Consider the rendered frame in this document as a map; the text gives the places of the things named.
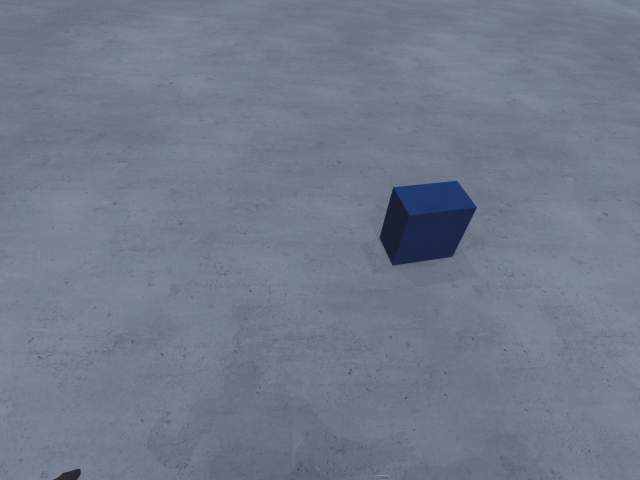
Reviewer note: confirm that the carton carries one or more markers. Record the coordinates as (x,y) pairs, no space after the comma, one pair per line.
(425,222)

